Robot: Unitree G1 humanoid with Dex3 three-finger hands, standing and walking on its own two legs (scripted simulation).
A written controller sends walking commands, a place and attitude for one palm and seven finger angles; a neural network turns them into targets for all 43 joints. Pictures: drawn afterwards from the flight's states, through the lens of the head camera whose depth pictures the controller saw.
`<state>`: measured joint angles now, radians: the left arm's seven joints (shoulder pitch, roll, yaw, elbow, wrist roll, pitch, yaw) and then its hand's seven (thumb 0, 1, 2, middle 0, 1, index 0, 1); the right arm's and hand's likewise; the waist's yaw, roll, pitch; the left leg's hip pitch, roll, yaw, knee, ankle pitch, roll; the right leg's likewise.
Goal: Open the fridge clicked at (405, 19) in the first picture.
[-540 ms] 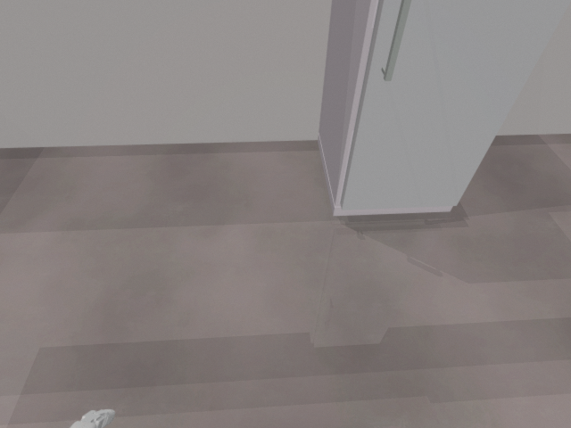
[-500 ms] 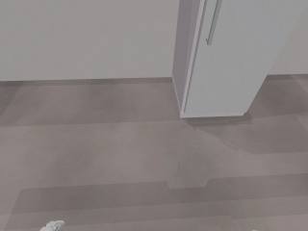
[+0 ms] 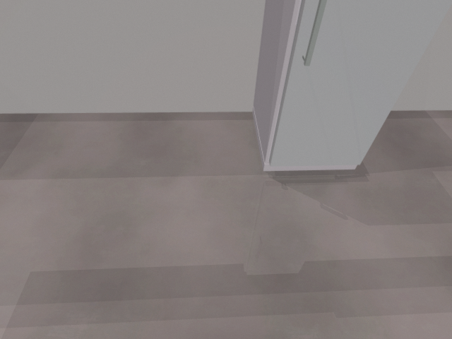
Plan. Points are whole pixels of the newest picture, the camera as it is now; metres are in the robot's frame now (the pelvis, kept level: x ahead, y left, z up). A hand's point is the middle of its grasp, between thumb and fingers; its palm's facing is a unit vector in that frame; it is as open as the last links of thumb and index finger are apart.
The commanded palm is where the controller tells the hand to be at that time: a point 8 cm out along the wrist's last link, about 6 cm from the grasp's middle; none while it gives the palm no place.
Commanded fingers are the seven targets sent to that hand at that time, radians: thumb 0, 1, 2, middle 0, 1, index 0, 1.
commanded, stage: stand and wait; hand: left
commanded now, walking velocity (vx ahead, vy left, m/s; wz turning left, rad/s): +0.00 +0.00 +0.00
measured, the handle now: (317, 13) +1.11 -0.25 +0.15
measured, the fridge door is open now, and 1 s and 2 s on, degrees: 0 0 0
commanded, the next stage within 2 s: look at it before walking up in 0.28 s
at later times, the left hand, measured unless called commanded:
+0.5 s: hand out of the picture +0.08 +0.24 -0.15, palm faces -0.03 -0.94 -0.34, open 7.4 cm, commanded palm none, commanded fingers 0.00 0.90 0.90 -0.20 -0.30 -0.20 -0.30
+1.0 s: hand out of the picture +0.07 +0.24 -0.15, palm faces -0.03 -0.94 -0.34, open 7.4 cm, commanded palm none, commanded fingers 0.00 0.90 0.90 -0.20 -0.30 -0.20 -0.30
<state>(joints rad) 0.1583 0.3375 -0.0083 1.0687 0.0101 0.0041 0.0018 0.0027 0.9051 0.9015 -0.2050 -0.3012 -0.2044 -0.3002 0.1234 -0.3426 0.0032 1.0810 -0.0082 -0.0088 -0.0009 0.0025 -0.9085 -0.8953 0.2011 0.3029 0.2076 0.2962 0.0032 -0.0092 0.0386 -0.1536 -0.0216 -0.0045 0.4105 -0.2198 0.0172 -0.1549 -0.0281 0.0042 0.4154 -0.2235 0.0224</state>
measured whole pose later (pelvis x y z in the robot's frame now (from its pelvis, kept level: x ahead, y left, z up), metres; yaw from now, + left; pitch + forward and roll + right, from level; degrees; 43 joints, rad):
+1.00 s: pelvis +0.00 -0.01 +0.00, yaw +0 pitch -2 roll +0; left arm 0.14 0.34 -0.01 1.09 0.01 -0.01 0.00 0.00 0.91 0.90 -0.20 -0.30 -0.20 -0.30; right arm 0.11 -0.35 0.01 1.11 0.00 -0.01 0.00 0.00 -0.91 -0.90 0.20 0.30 0.21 0.30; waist 0.00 0.00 0.04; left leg -0.14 0.00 -0.01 0.36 -0.20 0.00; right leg -0.14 -0.01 0.00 0.37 -0.20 0.01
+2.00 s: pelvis -0.01 +0.03 +0.00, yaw -29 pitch +1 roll -2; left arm 0.22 0.30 0.11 0.91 0.04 0.07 -0.05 0.00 0.91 0.90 -0.20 -0.30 -0.20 -0.30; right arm 0.24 -0.20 -0.01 0.91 -0.02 -0.02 -0.03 0.00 -0.91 -0.90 0.20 0.30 0.21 0.30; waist 0.02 -0.05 0.01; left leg -0.15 0.06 0.11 0.44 -0.30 0.02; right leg -0.54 0.01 0.02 1.11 -0.33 0.05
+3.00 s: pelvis +0.26 -0.18 +0.00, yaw -58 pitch -1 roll -2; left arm 0.26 0.19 0.09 1.04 0.04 0.02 -0.03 0.00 0.91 0.90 -0.20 -0.30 -0.20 -0.30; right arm 0.39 -0.13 -0.04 1.08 -0.02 -0.09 -0.03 -0.01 -0.94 -0.90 0.20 0.30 0.21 0.30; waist 0.00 -0.05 0.02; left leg -0.07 0.05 0.31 0.35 -0.27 0.06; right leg -0.62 -0.09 -0.03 1.15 -0.13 0.02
